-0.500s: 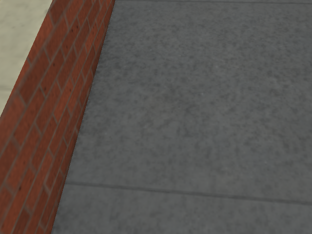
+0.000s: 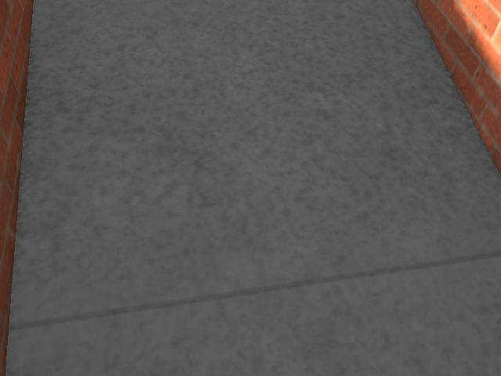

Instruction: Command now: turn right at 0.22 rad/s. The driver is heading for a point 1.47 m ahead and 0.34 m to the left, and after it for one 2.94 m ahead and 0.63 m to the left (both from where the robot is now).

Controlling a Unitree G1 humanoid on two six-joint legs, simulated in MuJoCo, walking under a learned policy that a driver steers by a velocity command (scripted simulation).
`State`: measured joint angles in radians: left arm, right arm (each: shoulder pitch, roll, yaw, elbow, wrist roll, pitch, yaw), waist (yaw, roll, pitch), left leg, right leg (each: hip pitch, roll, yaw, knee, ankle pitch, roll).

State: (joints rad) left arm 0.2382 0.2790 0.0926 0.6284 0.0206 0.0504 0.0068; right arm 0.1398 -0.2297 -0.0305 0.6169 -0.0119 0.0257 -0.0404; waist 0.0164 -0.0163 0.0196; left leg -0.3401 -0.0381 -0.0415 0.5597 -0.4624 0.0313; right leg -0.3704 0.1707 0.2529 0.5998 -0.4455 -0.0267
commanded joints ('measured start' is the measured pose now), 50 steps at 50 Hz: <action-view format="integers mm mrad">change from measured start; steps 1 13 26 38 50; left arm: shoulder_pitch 98 -100 28 201 82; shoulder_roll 62 50 85 99 25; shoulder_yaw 12 -14 -18 -32 -46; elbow -48 -35 19 142 50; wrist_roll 2 -1 16 21 12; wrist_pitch -18 -26 -95 -142 -111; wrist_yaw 12 3 25 13 -34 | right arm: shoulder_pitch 49 153 63 -255 143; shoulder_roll -222 -155 -141 -53 -113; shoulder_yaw -54 -83 -98 -21 -39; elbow -80 10 -26 -179 44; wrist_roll -17 -15 -36 -39 -25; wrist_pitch -3 0 11 26 -89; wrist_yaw -6 28 93 116 39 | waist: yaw -20 -67 -21 62 17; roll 281 183 -84 -104 -25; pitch -141 -56 69 123 -44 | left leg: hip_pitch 248 239 -541 -582 145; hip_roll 441 192 -2 70 253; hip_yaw -561 -437 -16 161 -255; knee -316 -328 854 543 -278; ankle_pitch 137 -84 109 56 403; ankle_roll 177 221 -17 26 203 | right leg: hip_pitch -219 -129 323 456 -298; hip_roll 7 -114 -402 -427 -262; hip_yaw -89 -244 -75 -366 -193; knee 289 188 -487 -501 908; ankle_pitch -238 -73 -150 376 171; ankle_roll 46 70 -100 -124 -16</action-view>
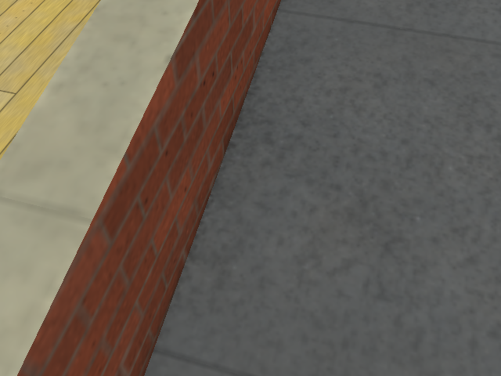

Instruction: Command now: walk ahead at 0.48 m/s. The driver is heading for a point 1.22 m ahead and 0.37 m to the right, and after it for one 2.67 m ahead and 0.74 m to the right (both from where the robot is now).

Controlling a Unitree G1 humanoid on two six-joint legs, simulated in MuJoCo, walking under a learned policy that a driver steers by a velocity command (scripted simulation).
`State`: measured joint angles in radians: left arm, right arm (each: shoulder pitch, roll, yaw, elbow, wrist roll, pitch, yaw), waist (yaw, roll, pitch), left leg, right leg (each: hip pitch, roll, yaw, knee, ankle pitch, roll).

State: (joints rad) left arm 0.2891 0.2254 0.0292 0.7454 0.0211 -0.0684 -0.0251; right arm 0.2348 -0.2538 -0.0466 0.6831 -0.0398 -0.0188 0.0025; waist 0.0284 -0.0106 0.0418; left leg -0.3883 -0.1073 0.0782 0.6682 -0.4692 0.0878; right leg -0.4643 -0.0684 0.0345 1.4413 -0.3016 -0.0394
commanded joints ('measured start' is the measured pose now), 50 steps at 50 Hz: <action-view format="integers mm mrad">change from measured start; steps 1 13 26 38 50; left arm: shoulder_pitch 41 -356 -16 205 5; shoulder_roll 74 -15 120 189 57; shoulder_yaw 20 -33 48 61 30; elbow -56 -192 -68 6 -139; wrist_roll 11 15 -4 -5 23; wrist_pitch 28 87 16 39 85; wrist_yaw -5 -40 17 46 -21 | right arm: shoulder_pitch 60 231 45 -332 75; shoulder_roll -73 -75 -67 18 -11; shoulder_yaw -15 22 26 77 18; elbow -4 94 -85 -214 44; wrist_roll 10 24 -4 12 17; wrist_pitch -62 -70 -50 13 -73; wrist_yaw -1 -44 -31 -21 -37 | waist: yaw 13 -61 -66 34 8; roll -2 75 112 -92 57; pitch -65 17 -39 -106 -29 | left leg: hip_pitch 199 395 -402 -342 162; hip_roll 300 277 180 78 356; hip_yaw -317 59 -146 62 -233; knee -407 -539 922 291 -417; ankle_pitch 423 1010 147 135 180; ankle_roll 132 -14 -72 -85 71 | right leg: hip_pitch -226 -381 275 442 -292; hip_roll -14 98 -58 36 60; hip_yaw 26 -217 380 243 64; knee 78 -356 -1149 -1115 102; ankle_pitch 17 68 343 988 18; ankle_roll -7 -53 -281 -121 -18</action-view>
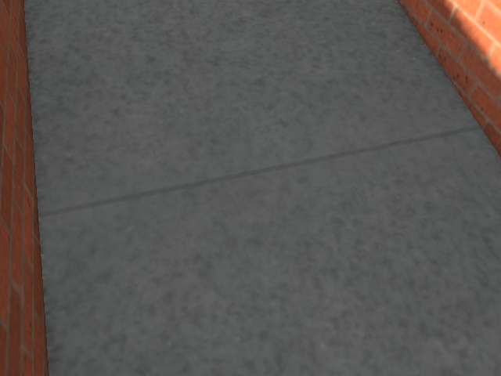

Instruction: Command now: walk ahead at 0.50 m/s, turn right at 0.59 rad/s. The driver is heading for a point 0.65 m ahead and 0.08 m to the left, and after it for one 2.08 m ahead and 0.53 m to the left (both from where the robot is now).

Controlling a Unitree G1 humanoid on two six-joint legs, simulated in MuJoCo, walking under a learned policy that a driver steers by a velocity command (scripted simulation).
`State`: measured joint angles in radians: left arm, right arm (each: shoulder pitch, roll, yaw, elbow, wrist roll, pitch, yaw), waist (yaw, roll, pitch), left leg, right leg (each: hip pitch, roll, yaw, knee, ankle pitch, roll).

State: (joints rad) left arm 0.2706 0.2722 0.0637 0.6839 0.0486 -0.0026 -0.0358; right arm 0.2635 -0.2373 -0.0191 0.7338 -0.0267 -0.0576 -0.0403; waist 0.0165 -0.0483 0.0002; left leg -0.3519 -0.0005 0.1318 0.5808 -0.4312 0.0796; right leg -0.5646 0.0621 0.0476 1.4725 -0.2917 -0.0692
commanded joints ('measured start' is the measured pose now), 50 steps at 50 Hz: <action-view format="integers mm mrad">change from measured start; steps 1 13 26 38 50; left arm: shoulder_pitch -1 -249 76 179 50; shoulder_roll -2 -29 13 92 11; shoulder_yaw -9 -36 -9 5 -19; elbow -85 -157 62 155 -25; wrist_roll -3 -18 -17 -9 -5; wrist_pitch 25 7 -99 -80 -49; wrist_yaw -9 -29 25 68 45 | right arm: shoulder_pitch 90 207 26 -343 -46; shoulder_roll -22 -184 -9 19 -107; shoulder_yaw -8 -55 -45 -9 -76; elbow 14 104 -5 -203 -102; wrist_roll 11 0 6 -14 14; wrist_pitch -43 -12 43 81 39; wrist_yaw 12 11 77 111 20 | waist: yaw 12 -44 -46 1 35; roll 82 194 -46 -24 35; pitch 33 11 14 86 -76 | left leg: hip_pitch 113 377 -422 -525 85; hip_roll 231 257 84 63 130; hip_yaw -217 -19 -179 8 -415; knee -342 -334 878 490 -168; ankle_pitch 180 827 152 46 805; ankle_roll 63 84 -17 53 205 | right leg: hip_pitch -213 24 365 631 -72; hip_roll -71 -29 -341 -357 -128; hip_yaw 52 -215 29 -295 -7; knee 69 -750 -1317 -1349 -20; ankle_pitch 12 -100 48 465 -42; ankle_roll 10 -14 -87 -65 105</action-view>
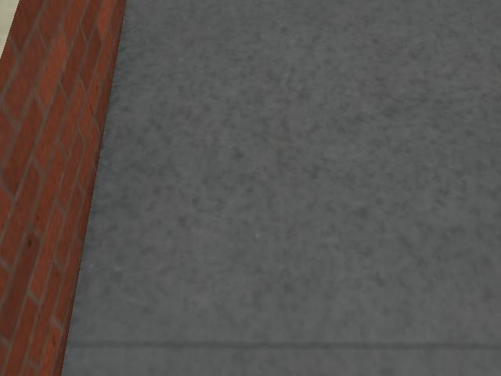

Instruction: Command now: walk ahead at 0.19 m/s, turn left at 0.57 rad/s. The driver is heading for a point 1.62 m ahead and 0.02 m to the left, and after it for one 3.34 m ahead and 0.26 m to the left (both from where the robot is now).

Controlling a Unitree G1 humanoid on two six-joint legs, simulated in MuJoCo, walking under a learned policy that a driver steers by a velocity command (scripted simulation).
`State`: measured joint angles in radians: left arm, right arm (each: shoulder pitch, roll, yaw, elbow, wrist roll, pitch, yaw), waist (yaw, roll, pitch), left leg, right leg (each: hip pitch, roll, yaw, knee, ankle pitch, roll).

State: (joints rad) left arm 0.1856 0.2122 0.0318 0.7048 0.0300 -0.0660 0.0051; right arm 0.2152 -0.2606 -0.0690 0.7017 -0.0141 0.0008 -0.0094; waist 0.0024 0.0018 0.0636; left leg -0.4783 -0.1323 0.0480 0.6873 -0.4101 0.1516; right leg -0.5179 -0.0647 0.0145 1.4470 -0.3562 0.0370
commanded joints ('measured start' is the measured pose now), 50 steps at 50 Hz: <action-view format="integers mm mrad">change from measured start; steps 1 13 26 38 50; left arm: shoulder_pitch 129 -172 -10 0 29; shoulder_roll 73 68 54 134 173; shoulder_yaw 12 -10 3 48 96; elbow -47 -153 -103 -109 -116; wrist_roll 17 20 -22 -6 13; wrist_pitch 29 98 97 83 118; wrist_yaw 5 21 22 16 5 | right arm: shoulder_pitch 9 191 144 21 2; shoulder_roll -90 -134 -100 -42 -51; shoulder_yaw -26 -38 -4 12 21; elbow -68 -78 -60 -84 -81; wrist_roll -1 -14 7 -15 14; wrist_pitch -24 16 11 58 34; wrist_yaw -10 -57 -38 -23 -47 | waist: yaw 53 -72 37 -12 13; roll -18 72 95 -92 -150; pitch -147 -159 -175 -149 -134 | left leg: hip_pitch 204 511 363 -37 149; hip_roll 248 260 210 89 55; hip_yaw -305 -446 -337 -95 -95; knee -281 -273 -94 426 -6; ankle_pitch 834 766 1184 26 -73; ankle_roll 126 26 -60 -225 -162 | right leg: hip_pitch -112 -427 258 285 189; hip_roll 6 51 145 -21 -1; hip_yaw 16 16 -114 323 490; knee -24 -227 -829 -1134 -1152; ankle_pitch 25 76 29 131 -78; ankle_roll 6 36 -90 -244 -221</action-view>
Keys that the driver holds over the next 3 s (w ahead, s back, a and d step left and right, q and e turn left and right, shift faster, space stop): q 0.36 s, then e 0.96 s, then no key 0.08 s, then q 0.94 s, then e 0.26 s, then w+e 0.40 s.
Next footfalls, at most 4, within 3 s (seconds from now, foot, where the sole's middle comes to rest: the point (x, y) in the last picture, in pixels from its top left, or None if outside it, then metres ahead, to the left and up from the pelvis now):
0.54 right None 0.30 -0.08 -0.71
1.08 left None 0.21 0.08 -0.72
1.54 right None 0.15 -0.13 -0.73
2.02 left None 0.17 0.10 -0.73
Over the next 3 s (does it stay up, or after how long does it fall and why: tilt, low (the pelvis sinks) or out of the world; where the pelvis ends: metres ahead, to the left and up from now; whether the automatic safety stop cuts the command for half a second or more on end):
stays up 0.13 0.02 0.03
